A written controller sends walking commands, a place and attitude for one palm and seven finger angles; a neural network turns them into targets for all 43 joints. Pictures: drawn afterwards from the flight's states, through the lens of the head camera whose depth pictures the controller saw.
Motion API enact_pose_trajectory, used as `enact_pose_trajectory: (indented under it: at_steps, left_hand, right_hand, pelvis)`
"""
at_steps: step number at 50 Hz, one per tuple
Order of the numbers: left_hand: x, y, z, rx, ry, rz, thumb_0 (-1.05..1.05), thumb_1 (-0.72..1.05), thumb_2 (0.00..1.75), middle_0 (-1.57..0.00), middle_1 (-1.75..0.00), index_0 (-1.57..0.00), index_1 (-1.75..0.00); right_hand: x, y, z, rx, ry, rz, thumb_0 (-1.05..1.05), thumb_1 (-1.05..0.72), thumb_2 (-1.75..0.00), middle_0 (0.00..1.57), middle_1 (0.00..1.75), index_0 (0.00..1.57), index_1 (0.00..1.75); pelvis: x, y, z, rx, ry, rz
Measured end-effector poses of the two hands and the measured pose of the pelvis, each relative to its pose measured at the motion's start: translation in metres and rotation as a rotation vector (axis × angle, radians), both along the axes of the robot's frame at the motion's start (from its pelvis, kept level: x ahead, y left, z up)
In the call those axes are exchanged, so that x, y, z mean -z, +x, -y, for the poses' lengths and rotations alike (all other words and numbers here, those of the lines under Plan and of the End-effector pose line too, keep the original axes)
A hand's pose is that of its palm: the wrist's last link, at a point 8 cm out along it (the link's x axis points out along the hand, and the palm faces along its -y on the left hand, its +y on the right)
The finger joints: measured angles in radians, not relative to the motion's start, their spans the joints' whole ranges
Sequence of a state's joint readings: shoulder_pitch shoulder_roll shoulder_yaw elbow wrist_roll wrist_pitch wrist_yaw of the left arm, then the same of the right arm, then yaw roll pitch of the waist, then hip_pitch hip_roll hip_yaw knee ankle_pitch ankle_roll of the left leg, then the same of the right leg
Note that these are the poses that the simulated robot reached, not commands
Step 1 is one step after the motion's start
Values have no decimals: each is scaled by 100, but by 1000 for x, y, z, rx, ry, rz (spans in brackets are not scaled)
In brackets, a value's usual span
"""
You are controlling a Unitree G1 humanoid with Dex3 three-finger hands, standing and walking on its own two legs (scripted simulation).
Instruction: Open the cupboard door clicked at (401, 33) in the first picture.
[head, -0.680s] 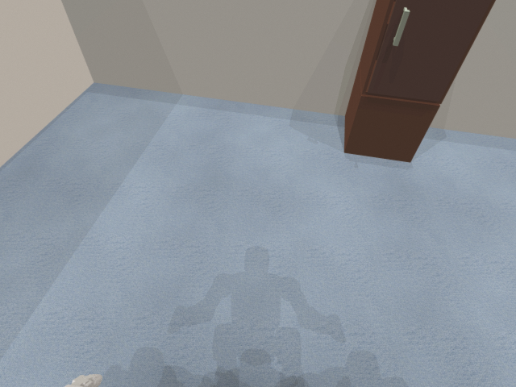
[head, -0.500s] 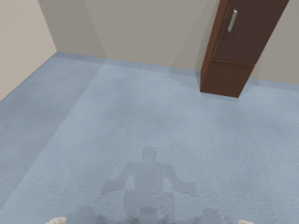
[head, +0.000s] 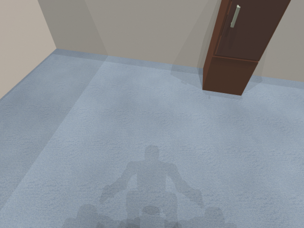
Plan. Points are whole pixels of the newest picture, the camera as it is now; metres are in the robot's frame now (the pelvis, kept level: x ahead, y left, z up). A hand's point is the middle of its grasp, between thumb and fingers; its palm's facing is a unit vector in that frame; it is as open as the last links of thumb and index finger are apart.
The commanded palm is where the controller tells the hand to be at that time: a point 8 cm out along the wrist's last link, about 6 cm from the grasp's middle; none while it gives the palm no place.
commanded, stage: stand and wait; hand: left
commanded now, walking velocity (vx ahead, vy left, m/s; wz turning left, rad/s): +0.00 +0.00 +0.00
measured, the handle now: (234, 16) +1.48 -0.52 -0.03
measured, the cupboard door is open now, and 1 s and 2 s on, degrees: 0 0 0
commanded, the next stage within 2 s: look at it before walking up in 0.14 s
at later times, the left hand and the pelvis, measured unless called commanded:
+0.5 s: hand out of the picture +0.08 +0.24 -0.15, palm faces -0.03 -0.94 -0.33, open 7.4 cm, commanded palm none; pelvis +0.00 -0.01 +0.00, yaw +0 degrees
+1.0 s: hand out of the picture +0.08 +0.23 -0.16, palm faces -0.05 -0.94 -0.34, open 7.4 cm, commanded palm none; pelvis +0.00 -0.01 +0.00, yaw -2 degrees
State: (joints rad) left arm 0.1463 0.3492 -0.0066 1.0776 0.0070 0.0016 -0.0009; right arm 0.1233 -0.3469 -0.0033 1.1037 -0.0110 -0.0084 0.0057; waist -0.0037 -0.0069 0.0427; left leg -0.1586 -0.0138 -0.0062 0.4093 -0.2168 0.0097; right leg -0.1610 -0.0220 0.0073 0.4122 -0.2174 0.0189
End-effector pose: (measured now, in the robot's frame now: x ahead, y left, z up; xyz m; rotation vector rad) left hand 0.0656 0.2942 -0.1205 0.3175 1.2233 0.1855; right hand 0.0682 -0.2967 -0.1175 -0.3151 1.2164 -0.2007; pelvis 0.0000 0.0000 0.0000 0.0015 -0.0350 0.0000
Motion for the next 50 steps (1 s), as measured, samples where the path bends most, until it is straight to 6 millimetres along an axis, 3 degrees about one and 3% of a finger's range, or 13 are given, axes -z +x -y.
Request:
enact_pose_trajectory:
  at_steps: [18,50]
  left_hand:
    - [-4,12,9,16,-5,33,0,91,90,-20,-30,-20,-30]
    - [0,11,17,12,0,-11,0,91,90,-20,-30,-20,-30]
  right_hand:
    - [0,3,1,-1,14,17,0,-90,-90,20,30,20,30]
    - [3,8,5,23,10,25,0,-91,-90,20,30,20,30]
  pelvis:
    - [-1,-1,4,3,2,-1]
    - [0,3,10,42,5,-13]
